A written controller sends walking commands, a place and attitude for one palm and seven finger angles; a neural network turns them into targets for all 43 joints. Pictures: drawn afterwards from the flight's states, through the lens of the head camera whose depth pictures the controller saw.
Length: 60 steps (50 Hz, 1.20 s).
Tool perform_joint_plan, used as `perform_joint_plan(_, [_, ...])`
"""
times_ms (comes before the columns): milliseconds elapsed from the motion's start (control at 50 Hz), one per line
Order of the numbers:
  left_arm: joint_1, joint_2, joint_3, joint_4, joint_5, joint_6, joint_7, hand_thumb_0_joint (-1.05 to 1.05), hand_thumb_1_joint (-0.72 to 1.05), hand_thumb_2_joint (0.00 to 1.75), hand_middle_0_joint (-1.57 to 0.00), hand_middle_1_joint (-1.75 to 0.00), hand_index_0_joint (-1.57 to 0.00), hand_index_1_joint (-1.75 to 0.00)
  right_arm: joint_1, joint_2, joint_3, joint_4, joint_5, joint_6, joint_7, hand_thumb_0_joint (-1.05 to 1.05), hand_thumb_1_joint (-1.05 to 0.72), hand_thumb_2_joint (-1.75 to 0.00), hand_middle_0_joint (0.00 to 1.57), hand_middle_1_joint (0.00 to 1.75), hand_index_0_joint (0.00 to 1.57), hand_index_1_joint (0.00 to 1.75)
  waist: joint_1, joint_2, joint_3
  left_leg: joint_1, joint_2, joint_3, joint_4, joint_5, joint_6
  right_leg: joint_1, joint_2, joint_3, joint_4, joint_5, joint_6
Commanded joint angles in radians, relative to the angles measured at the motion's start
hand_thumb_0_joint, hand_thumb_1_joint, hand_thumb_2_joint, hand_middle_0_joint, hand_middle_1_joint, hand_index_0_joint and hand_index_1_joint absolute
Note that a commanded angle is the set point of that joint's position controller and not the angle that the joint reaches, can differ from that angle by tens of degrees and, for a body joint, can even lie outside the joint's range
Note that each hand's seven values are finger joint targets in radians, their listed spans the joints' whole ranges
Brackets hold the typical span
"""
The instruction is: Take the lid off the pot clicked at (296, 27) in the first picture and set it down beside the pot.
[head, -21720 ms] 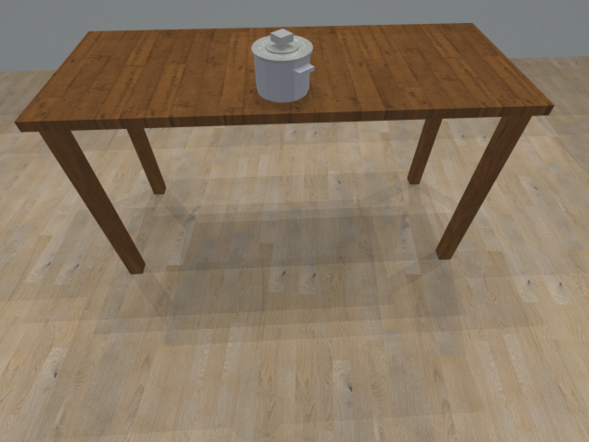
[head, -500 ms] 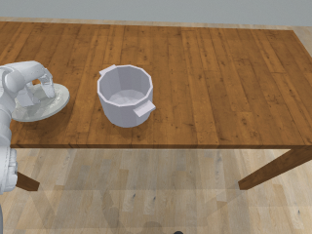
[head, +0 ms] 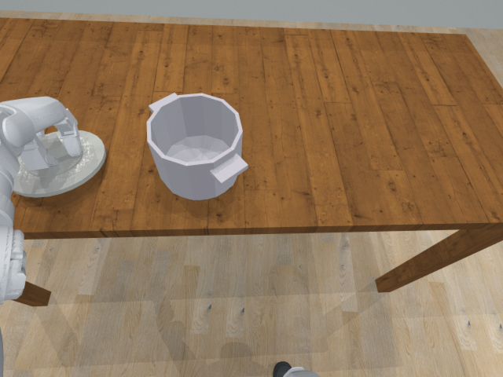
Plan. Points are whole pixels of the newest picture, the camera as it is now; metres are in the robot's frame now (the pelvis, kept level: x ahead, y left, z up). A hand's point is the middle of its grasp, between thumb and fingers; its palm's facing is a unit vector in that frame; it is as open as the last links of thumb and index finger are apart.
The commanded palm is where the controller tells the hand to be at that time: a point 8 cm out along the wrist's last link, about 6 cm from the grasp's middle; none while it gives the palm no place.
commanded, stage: lower the lid onto the table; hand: left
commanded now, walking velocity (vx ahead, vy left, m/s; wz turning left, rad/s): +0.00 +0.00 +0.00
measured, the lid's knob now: (48, 148) +0.49 +0.31 +0.03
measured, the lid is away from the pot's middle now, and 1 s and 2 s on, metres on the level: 0.24 0.25 0.25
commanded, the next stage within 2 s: open the fingers wide in 0.66 s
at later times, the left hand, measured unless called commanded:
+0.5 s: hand (47, 152) +0.46 +0.30 +0.05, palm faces -0.54 -0.09 -0.84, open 6.1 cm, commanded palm +0.50 +0.29 +0.09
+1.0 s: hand (44, 158) +0.45 +0.30 +0.05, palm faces -0.48 -0.09 -0.87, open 6.1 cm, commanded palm +0.48 +0.29 +0.09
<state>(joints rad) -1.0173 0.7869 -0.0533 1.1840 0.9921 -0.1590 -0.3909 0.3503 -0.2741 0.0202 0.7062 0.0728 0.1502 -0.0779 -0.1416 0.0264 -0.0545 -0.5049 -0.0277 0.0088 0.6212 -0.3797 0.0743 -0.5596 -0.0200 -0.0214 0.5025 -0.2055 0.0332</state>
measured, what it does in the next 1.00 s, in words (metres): stands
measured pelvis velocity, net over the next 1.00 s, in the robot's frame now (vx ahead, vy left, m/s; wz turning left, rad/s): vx -0.02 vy -0.01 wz -0.02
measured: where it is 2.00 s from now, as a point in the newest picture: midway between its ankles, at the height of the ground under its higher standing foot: outside the picture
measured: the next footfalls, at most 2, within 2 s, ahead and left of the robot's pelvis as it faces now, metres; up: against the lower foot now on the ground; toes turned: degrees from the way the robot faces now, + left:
none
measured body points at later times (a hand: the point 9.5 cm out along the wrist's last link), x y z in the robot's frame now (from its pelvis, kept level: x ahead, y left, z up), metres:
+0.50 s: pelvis -0.01 -0.01 -0.01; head +0.10 +0.01 +0.42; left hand +0.49 +0.30 +0.10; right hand -0.01 -0.28 -0.13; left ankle -0.06 +0.07 -0.73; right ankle +0.01 -0.16 -0.73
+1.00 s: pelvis -0.02 -0.01 -0.02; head +0.10 +0.01 +0.42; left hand +0.48 +0.30 +0.10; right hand -0.02 -0.28 -0.14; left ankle -0.06 +0.07 -0.73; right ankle +0.01 -0.16 -0.73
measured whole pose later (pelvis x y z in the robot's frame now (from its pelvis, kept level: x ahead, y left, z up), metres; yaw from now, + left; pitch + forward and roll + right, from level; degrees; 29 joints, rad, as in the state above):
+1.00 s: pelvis -0.02 -0.01 -0.02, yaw -1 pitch +19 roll -3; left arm -0.99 0.85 -0.01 1.10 0.98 -0.21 -0.37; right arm 0.35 -0.26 0.03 0.65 0.08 0.24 -0.08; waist -0.14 0.02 -0.09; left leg -0.68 -0.01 0.02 0.79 -0.43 0.07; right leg -0.74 0.00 -0.02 0.66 -0.24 0.03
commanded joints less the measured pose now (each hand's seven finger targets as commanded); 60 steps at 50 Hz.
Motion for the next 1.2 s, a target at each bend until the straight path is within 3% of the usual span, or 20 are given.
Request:
perform_joint_plan(0, [-0.471,0.313,0.064,-0.172,-0.008,0.009,0.038,0.00,0.62,1.05,-0.81,-1.01,-0.93,-1.07,0.138,-0.190,-0.060,-0.054,-0.001,0.001,-0.017,0.00,-0.90,-0.90,0.20,0.30,0.20,0.30,-0.001,0.127,-0.459,0.287,0.013,-0.054,0.003,0.748,-0.030,0.144,0.069,-0.042,0.036,0.316,-0.066])
perform_joint_plan(80, [-0.473,0.290,0.060,-0.209,-0.010,0.000,0.031,0.00,0.62,1.05,-0.81,-1.01,-0.93,-1.07,0.150,-0.188,-0.069,-0.051,-0.008,0.014,-0.010,0.00,-0.90,-0.90,0.20,0.30,0.20,0.30,-0.001,0.174,-0.485,0.344,0.023,-0.072,0.025,0.841,-0.047,0.084,0.076,-0.049,0.048,0.297,-0.066])
perform_joint_plan(140, [-0.434,0.270,0.037,-0.111,-0.020,0.009,0.023,0.00,0.62,1.05,-0.81,-1.01,-0.93,-1.07,0.152,-0.195,-0.061,-0.045,0.000,0.022,-0.012,0.00,-0.90,-0.90,0.20,0.30,0.20,0.30,-0.016,0.073,-0.403,0.225,0.015,-0.046,0.025,0.675,-0.024,0.083,0.075,-0.049,0.050,0.266,-0.064])
perform_joint_plan(200, [-0.447,0.238,0.016,-0.120,-0.012,0.008,0.023,0.00,0.62,1.05,-0.81,-1.01,-0.93,-1.07,0.159,-0.191,-0.065,-0.044,-0.002,0.028,-0.011,0.00,-0.90,-0.90,0.20,0.30,0.20,0.30,-0.018,0.124,-0.429,0.252,0.015,-0.050,0.042,0.717,-0.033,0.049,0.079,-0.053,0.066,0.261,-0.068])
perform_joint_plan(240, [-0.416,0.260,0.032,-0.087,-0.015,0.008,0.020,0.00,0.62,1.05,-0.81,-1.01,-0.93,-1.07,0.160,-0.193,-0.061,-0.046,0.002,0.029,-0.013,0.00,-0.90,-0.90,0.20,0.30,0.20,0.30,-0.018,0.057,-0.416,0.196,0.013,-0.040,0.048,0.659,-0.021,0.071,0.079,-0.050,0.074,0.261,-0.065])
perform_joint_plan(360, [-0.410,0.205,-0.021,-0.047,-0.023,0.012,0.006,0.00,0.62,1.05,-0.81,-1.01,-0.93,-1.07,0.155,-0.196,-0.056,-0.051,0.009,0.035,-0.014,0.00,-0.90,-0.90,0.20,0.30,0.20,0.30,-0.030,0.064,-0.381,0.145,0.014,-0.029,0.070,0.604,-0.016,0.016,0.080,-0.056,0.099,0.230,-0.067])
perform_joint_plan(380, [-0.426,0.257,0.011,-0.065,-0.015,0.012,0.009,0.00,0.62,1.05,-0.81,-1.01,-0.93,-1.07,0.157,-0.199,-0.054,-0.051,0.008,0.042,-0.015,0.00,-0.90,-0.90,0.20,0.30,0.20,0.30,-0.026,0.065,-0.395,0.133,0.013,-0.030,0.073,0.575,-0.016,0.025,0.079,-0.053,0.105,0.215,-0.065])
perform_joint_plan(440, [-0.390,0.219,-0.015,-0.040,-0.019,0.017,0.003,0.00,0.62,1.05,-0.81,-1.01,-0.93,-1.07,0.153,-0.191,-0.051,-0.069,0.010,0.040,-0.015,0.00,-0.90,-0.90,0.20,0.30,0.20,0.30,-0.027,0.064,-0.406,0.106,0.006,-0.023,0.087,0.563,-0.014,0.032,0.082,-0.051,0.120,0.224,-0.065])
perform_joint_plan(480, [-0.437,0.270,0.015,-0.084,-0.019,0.016,0.000,0.00,0.62,1.05,-0.81,-1.01,-0.93,-1.07,0.153,-0.197,-0.052,-0.066,0.007,0.048,-0.016,0.00,-0.90,-0.90,0.20,0.30,0.20,0.30,-0.025,0.064,-0.428,0.101,0.009,-0.025,0.091,0.540,-0.012,0.042,0.080,-0.048,0.123,0.217,-0.063])
perform_joint_plan(720, [-0.450,0.311,0.004,-0.044,-0.010,0.029,-0.013,0.00,0.62,1.05,-0.81,-1.01,-0.93,-1.07,0.156,-0.193,-0.030,-0.094,0.025,0.041,-0.031,0.00,-0.90,-0.90,0.20,0.30,0.20,0.30,-0.039,0.052,-0.416,-0.014,-0.002,-0.006,0.112,0.380,-0.001,0.057,0.082,-0.046,0.152,0.168,-0.060])
perform_joint_plan(740, [-0.245,0.272,0.031,-0.024,-0.025,0.026,-0.018,0.00,0.62,1.05,-0.81,-1.01,-0.93,-1.07,0.145,-0.176,-0.036,-0.129,0.028,0.037,-0.016,0.00,-0.90,-0.90,0.20,0.30,0.20,0.30,0.017,0.076,-0.425,0.002,-0.011,-0.012,0.102,0.426,-0.012,0.079,0.081,-0.054,0.157,0.176,-0.070])
perform_joint_plan(760, [-0.236,0.321,0.108,-0.205,-0.022,-0.033,-0.003,0.00,0.61,1.03,-0.79,-1.01,-0.92,-1.07,0.127,-0.187,-0.049,-0.129,0.004,0.054,-0.016,0.00,-0.90,-0.90,0.20,0.30,0.20,0.30,0.029,0.052,-0.439,0.032,0.011,-0.015,0.107,0.517,-0.015,0.061,0.083,-0.055,0.152,0.205,-0.077])
perform_joint_plan(780, [-0.266,0.314,0.099,-0.229,-0.011,-0.047,0.008,0.00,0.60,1.01,-0.78,-1.02,-0.90,-1.07,0.123,-0.182,-0.052,-0.131,-0.003,0.071,-0.020,0.00,-0.90,-0.90,0.20,0.30,0.20,0.30,0.019,0.080,-0.475,0.063,0.009,-0.017,0.106,0.542,-0.019,0.057,0.086,-0.045,0.149,0.192,-0.075])
perform_joint_plan(820, [-0.304,0.245,0.045,-0.199,-0.030,-0.048,0.011,0.00,0.58,0.96,-0.75,-1.02,-0.86,-1.07,0.119,-0.178,-0.055,-0.115,-0.001,0.078,-0.021,0.00,-0.90,-0.90,0.20,0.30,0.20,0.30,-0.012,0.053,-0.393,0.037,0.012,-0.009,0.098,0.444,-0.009,0.012,0.085,-0.046,0.124,0.142,-0.070])
perform_joint_plan(860, [-0.345,0.368,0.123,-0.195,-0.037,-0.046,0.031,0.00,0.56,0.92,-0.72,-1.02,-0.83,-1.07,0.122,-0.192,-0.047,-0.112,0.004,0.083,-0.025,0.00,-0.90,-0.90,0.20,0.30,0.20,0.30,-0.006,0.035,-0.376,-0.012,0.004,-0.002,0.080,0.357,0.000,0.045,0.078,-0.039,0.120,0.132,-0.074])
perform_joint_plan(880, [-0.355,0.395,0.136,-0.230,-0.028,-0.043,0.039,0.00,0.54,0.90,-0.71,-1.02,-0.81,-1.07,0.129,-0.183,-0.048,-0.120,0.004,0.083,-0.025,0.00,-0.90,-0.90,0.20,0.30,0.20,0.30,0.002,0.069,-0.435,0.001,-0.001,-0.006,0.071,0.370,-0.002,0.088,0.076,-0.033,0.124,0.142,-0.074])
perform_joint_plan(940, [-0.283,0.308,0.085,-0.171,-0.009,-0.036,0.049,0.00,0.50,0.86,-0.67,-1.02,-0.76,-1.06,0.122,-0.176,-0.046,-0.114,0.006,0.079,-0.018,0.00,-0.90,-0.90,0.20,0.30,0.20,0.30,0.003,0.085,-0.390,0.039,0.008,-0.011,0.080,0.449,-0.015,0.019,0.079,-0.047,0.122,0.147,-0.076])
perform_joint_plan(980, [-0.327,0.317,0.087,-0.218,0.003,-0.036,0.055,0.00,0.47,0.84,-0.64,-1.01,-0.73,-1.05,0.128,-0.176,-0.051,-0.109,0.001,0.084,-0.013,0.00,-0.90,-0.90,0.20,0.30,0.20,0.30,0.005,0.119,-0.439,0.095,0.013,-0.017,0.082,0.508,-0.020,0.017,0.081,-0.043,0.120,0.156,-0.076])
perform_joint_plan(1020, [-0.290,0.323,0.098,-0.170,0.004,-0.035,0.061,0.00,0.44,0.82,-0.62,-1.01,-0.70,-1.04,0.125,-0.174,-0.047,-0.115,0.002,0.079,-0.014,0.00,-0.90,-0.90,0.20,0.30,0.20,0.30,0.003,0.065,-0.417,0.058,0.008,-0.014,0.086,0.476,-0.015,0.031,0.081,-0.043,0.121,0.158,-0.074])
perform_joint_plan(1180, [-0.326,0.330,0.117,-0.251,-0.004,-0.038,0.065,0.00,0.31,0.74,-0.53,-0.98,-0.58,-1.01,0.114,-0.173,-0.055,-0.123,-0.005,0.083,-0.009,0.00,-0.90,-0.90,0.20,0.30,0.20,0.30,0.017,0.112,-0.464,0.141,0.017,-0.031,0.074,0.583,-0.027,0.041,0.078,-0.043,0.114,0.187,-0.077])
